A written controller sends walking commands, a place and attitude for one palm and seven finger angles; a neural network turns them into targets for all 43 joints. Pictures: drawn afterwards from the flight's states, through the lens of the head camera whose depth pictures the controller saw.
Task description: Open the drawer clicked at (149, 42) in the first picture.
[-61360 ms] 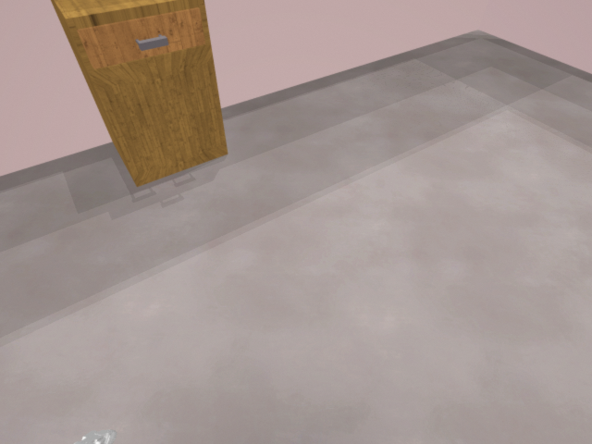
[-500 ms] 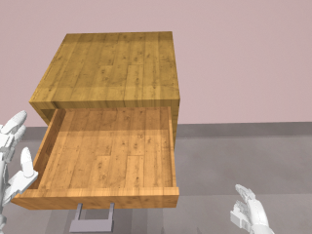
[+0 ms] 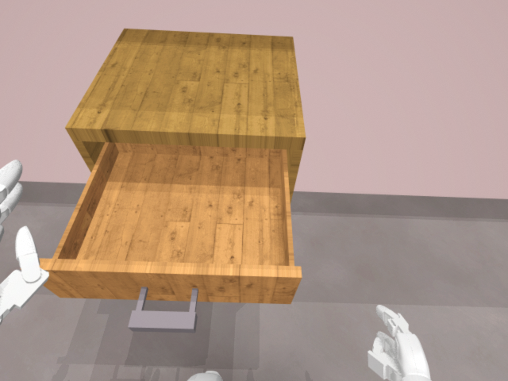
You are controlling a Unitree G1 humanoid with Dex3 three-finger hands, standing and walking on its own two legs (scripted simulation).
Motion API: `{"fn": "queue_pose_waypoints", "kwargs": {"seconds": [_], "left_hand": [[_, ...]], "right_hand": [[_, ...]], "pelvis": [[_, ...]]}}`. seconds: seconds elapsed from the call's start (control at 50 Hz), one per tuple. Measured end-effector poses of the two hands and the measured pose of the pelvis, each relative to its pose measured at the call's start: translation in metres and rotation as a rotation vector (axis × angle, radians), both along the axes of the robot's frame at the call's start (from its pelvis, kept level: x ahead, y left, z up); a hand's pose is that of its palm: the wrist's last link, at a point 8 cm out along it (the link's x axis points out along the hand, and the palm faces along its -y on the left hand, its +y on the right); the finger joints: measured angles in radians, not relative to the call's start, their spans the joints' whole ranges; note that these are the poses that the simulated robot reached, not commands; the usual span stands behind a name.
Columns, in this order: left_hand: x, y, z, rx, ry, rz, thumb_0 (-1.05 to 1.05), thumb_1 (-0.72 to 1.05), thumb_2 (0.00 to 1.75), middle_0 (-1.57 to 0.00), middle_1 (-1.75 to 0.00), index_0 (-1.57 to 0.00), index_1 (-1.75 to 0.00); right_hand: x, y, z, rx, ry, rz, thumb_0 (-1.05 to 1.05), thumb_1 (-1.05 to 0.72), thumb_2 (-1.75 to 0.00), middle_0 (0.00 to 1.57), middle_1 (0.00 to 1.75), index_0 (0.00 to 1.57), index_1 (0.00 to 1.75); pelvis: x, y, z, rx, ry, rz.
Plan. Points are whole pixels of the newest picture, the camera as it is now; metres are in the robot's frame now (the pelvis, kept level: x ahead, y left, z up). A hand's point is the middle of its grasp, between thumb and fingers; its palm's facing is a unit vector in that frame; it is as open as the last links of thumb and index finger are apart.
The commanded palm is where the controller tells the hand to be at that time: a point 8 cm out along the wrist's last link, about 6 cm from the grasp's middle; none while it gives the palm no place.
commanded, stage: step back with the hand held close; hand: left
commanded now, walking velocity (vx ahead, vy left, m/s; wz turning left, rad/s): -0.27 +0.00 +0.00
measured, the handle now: (166, 307) +0.24 +0.17 -0.09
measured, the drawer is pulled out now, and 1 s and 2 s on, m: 0.30 0.30 0.30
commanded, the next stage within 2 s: stop stepping back and stand still in 0.72 s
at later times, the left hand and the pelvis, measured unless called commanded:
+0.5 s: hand (22, 310) +0.16 +0.24 +0.16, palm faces +0.32 -0.82 -0.47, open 7.4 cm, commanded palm +0.08 +0.28 +0.19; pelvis -0.05 +0.00 +0.00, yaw +0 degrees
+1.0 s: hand out of the picture +0.04 +0.17 +0.16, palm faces +0.27 -0.80 -0.53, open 7.4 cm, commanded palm -0.03 +0.22 +0.19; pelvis -0.17 -0.06 +0.01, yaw -2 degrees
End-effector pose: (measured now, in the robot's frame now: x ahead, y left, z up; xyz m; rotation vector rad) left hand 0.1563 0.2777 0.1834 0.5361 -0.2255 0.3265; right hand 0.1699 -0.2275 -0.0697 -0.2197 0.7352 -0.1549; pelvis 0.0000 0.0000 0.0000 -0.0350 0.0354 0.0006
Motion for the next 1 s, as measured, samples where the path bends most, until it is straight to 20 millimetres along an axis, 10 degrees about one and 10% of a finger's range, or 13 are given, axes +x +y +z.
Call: {"fn": "queue_pose_waypoints", "kwargs": {"seconds": [0.56, 0.7, 0.86, 1.0], "left_hand": [[-0.043, -0.004, 0.005, -0.021, -0.004, -0.063, 0.02, 0.89, 0.9, -0.21, -0.3, -0.21, -0.3], [-0.067, -0.037, 0.018, -0.003, -0.033, -0.14, 0.02, 0.89, 0.9, -0.21, -0.3, -0.21, -0.3], [-0.118, -0.078, 0.016, 0.078, 0.056, -0.181, 0.02, 0.89, 0.9, -0.21, -0.3, -0.21, -0.3], [-0.155, -0.068, 0.001, 0.036, 0.129, -0.035, 0.01, 0.89, 0.9, -0.22, -0.3, -0.22, -0.3]], "right_hand": [[-0.053, 0.002, 0.015, -0.005, -0.022, 0.005, 0.01, -0.91, -0.9, 0.2, 0.3, 0.2, 0.3], [-0.09, -0.003, 0.01, 0.047, -0.039, 0.027, 0.01, -0.91, -0.9, 0.2, 0.3, 0.2, 0.3], [-0.155, -0.053, -0.015, 0.079, 0.041, -0.027, 0.01, -0.91, -0.9, 0.2, 0.3, 0.2, 0.3], [-0.208, -0.091, 0.002, -0.006, 0.066, -0.132, 0.01, -0.91, -0.9, 0.2, 0.3, 0.2, 0.3]], "pelvis": [[-0.058, -0.003, 0.009, 0.002, 0.016, -0.034], [-0.095, -0.021, 0.009, -0.001, 0.03, -0.061], [-0.145, -0.052, 0.005, 0.022, 0.026, -0.052], [-0.165, -0.06, 0.014, 0.082, 0.023, -0.038]]}}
